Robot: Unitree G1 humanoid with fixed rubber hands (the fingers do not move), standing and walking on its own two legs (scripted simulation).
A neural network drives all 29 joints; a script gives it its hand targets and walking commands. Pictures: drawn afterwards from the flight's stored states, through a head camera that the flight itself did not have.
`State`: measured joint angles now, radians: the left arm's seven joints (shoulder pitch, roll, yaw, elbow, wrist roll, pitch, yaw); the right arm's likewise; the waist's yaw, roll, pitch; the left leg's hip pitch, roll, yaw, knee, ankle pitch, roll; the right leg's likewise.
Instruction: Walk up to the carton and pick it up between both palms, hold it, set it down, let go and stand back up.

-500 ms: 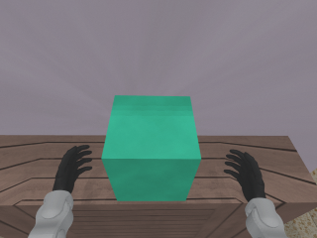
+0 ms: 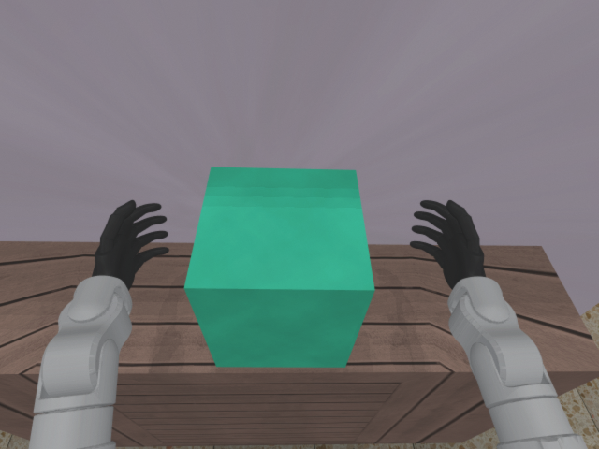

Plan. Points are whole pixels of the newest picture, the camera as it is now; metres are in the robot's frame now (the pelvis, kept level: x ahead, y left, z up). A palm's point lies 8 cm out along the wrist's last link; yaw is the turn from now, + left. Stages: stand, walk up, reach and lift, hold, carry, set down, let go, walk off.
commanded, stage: reach and lift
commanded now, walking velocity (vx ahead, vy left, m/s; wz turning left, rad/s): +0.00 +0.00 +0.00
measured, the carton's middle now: (282, 273) +0.37 +0.07 +0.00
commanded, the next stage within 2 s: none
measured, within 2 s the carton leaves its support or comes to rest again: neither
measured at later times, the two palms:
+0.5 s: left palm (115, 194) +0.35 +0.27 +0.16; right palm (459, 193) +0.41 -0.14 +0.16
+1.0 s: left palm (141, 239) +0.34 +0.26 +0.08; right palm (430, 232) +0.40 -0.13 +0.09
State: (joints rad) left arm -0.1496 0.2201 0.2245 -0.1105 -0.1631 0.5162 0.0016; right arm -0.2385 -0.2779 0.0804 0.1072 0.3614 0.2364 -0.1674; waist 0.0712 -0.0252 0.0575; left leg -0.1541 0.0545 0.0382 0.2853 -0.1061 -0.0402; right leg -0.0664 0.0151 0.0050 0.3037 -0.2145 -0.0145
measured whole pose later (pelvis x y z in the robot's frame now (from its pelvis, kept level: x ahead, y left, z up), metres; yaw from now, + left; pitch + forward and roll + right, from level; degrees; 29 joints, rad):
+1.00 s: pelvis -0.01 +0.00 +0.00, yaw +1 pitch +3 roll -1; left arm -0.49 0.22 0.19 0.42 -0.11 0.33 0.02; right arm -0.60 -0.21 0.04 0.64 0.29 0.13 -0.13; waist 0.09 -0.02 0.02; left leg -0.28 0.06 0.01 0.35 -0.12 -0.04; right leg -0.18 0.03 -0.01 0.34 -0.21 -0.02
